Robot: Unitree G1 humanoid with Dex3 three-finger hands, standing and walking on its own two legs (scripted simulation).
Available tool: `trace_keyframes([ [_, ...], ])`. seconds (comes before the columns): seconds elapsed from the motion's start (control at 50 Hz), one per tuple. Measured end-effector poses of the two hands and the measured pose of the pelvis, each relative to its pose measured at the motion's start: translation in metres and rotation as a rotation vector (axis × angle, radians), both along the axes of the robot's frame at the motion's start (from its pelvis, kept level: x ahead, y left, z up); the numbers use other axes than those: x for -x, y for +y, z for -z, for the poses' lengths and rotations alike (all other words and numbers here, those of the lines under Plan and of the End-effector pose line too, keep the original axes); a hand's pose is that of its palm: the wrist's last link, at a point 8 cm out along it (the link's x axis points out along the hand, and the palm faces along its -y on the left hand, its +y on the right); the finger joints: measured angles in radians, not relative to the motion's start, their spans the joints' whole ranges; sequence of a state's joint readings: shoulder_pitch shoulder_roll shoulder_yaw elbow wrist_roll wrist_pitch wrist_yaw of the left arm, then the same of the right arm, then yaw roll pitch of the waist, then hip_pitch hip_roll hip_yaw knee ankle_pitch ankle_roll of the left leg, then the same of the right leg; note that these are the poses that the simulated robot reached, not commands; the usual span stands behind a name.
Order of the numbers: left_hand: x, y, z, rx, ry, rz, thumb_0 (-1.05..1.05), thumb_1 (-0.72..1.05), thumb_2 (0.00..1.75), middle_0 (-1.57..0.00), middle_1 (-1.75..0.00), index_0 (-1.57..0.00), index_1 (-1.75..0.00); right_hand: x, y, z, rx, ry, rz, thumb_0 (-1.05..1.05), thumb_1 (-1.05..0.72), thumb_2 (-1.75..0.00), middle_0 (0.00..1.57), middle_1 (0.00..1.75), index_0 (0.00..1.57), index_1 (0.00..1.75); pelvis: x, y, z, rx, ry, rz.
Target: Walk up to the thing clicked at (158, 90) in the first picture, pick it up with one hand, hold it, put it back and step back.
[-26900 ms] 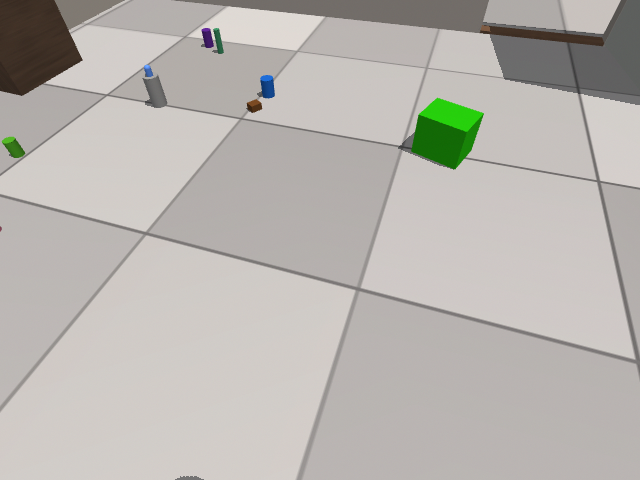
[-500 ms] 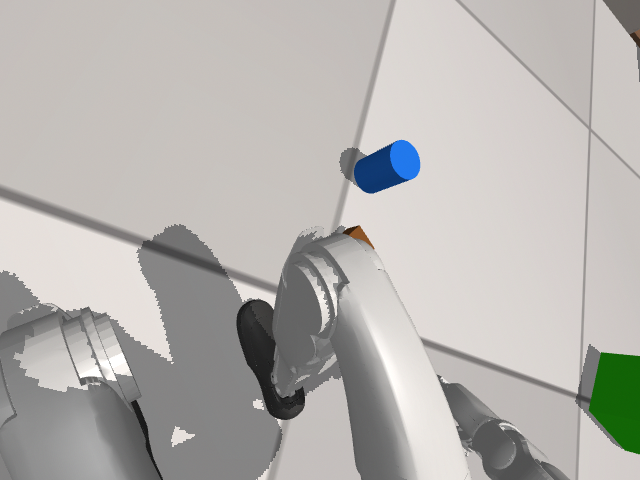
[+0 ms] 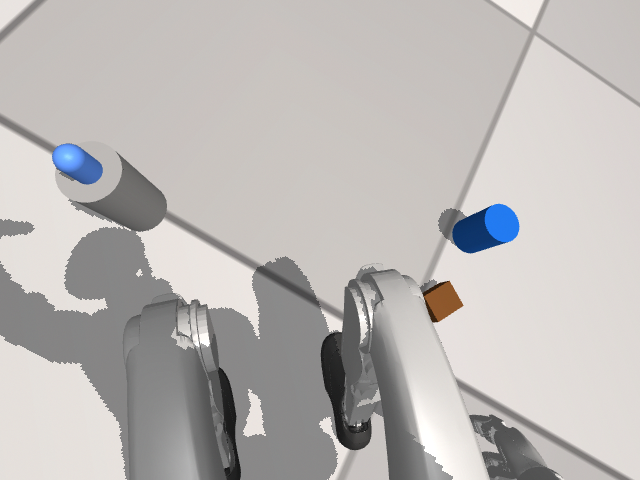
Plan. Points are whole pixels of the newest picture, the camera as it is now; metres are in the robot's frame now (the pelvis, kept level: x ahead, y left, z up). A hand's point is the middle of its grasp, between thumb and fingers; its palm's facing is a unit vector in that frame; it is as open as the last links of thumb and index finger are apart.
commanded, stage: home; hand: left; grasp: from the side
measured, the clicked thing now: (110, 185) +0.50 +0.27 -0.24
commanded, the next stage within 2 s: none
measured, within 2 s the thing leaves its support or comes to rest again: rests again in 1.10 s
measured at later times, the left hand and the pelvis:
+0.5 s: hand out of the picture +0.32 +0.30 +0.11, palm faces +0.26 -0.84 -0.47, open 16.8 cm; pelvis +0.05 -0.02 +0.22, yaw +8 degrees
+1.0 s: hand out of the picture +0.24 +0.20 +0.29, palm faces +0.25 -0.91 -0.33, open 16.4 cm; pelvis +0.09 -0.01 +0.35, yaw +9 degrees
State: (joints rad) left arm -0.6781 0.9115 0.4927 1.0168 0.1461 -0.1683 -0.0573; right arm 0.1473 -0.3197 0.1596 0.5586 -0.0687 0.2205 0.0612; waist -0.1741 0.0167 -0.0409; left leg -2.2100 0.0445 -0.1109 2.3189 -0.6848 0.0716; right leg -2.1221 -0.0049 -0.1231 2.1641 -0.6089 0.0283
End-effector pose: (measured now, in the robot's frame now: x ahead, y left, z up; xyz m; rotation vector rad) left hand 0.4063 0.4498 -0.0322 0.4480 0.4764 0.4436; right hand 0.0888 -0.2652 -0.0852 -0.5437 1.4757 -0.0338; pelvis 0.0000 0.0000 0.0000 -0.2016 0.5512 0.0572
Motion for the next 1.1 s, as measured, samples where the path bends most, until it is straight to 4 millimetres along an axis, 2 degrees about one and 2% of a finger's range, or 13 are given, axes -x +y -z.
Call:
trace_keyframes([
  [0.08,0.035,-0.026,-0.01,0.007,0.089,0.037,-0.01,-0.36,0.18,-0.1,-0.12,-0.1,-0.12,-0.017,0.006,-0.005,-0.068,-0.047,0.048,0.0,-0.9,-0.9,0.21,0.3,0.21,0.3,0.0,-0.002,-0.022,-0.037,0.029,-0.007],
  [0.14,0.06,-0.047,-0.027,0.013,0.112,0.048,-0.01,-0.36,0.18,-0.1,-0.11,-0.1,-0.11,-0.039,0.011,-0.022,-0.098,-0.11,0.066,0.0,-0.9,-0.9,0.21,0.3,0.21,0.3,-0.001,-0.006,-0.046,-0.058,0.036,-0.013],
  [0.22,0.088,-0.072,-0.057,0.034,0.146,0.043,-0.01,-0.37,0.17,-0.1,-0.11,-0.1,-0.11,-0.074,0.019,-0.059,-0.122,-0.212,0.05,0.0,-0.9,-0.9,0.21,0.3,0.21,0.3,-0.008,-0.012,-0.087,-0.081,0.039,-0.025],
  [0.28,0.101,-0.085,-0.086,0.049,0.169,0.017,-0.01,-0.38,0.17,-0.1,-0.11,-0.1,-0.11,-0.102,0.022,-0.092,-0.132,-0.289,0.028,0.0,-0.9,-0.9,0.21,0.3,0.21,0.3,-0.017,-0.016,-0.12,-0.095,0.038,-0.036],
  [0.38,0.112,-0.097,-0.133,0.071,0.206,-0.045,-0.01,-0.41,0.15,-0.1,-0.11,-0.1,-0.11,-0.142,0.022,-0.147,-0.137,-0.415,0.005,0.0,-0.9,-0.9,0.21,0.3,0.21,0.3,-0.034,-0.021,-0.168,-0.114,0.013,-0.05],
  [0.46,0.115,-0.108,-0.168,0.099,0.224,-0.083,-0.01,-0.43,0.14,-0.09,-0.1,-0.09,-0.1,-0.161,0.018,-0.187,-0.139,-0.492,0.005,0.0,-0.9,-0.9,0.21,0.3,0.21,0.3,-0.048,-0.022,-0.201,-0.128,-0.022,-0.057],
  [0.54,0.119,-0.126,-0.196,0.145,0.25,-0.097,-0.01,-0.45,0.12,-0.08,-0.09,-0.08,-0.09,-0.168,0.014,-0.222,-0.14,-0.529,0.019,0.0,-0.9,-0.9,0.21,0.3,0.21,0.3,-0.059,-0.023,-0.232,-0.142,-0.067,-0.062],
  [0.62,0.128,-0.148,-0.223,0.198,0.267,-0.095,-0.01,-0.46,0.12,-0.08,-0.09,-0.08,-0.09,-0.164,0.012,-0.255,-0.14,-0.545,0.04,0.0,-0.9,-0.9,0.21,0.3,0.21,0.3,-0.07,-0.022,-0.262,-0.153,-0.117,-0.068],
  [0.82,0.164,-0.185,-0.297,0.257,0.268,-0.09,-0.01,-0.42,0.15,-0.11,-0.11,-0.11,-0.11,-0.158,0.018,-0.324,-0.145,-0.635,0.088,0.01,-0.9,-0.9,0.21,0.3,0.2,0.3,-0.087,-0.019,-0.321,-0.176,-0.262,-0.09],
  [0.98,0.192,-0.208,-0.348,0.27,0.225,-0.056,-0.01,-0.4,0.17,-0.13,-0.14,-0.13,-0.13,-0.176,0.034,-0.357,-0.193,-0.774,0.081,0.01,-0.9,-0.9,0.21,0.3,0.2,0.3,-0.094,-0.014,-0.345,-0.191,-0.347,-0.099],
  [1.1,0.208,-0.215,-0.362,0.291,0.205,-0.061,-0.01,-0.41,0.16,-0.11,-0.12,-0.11,-0.12,-0.194,0.047,-0.373,-0.234,-0.853,0.031,0.01,-0.9,-0.9,0.21,0.3,0.2,0.3,-0.093,-0.014,-0.351,-0.201,-0.381,-0.106],
])
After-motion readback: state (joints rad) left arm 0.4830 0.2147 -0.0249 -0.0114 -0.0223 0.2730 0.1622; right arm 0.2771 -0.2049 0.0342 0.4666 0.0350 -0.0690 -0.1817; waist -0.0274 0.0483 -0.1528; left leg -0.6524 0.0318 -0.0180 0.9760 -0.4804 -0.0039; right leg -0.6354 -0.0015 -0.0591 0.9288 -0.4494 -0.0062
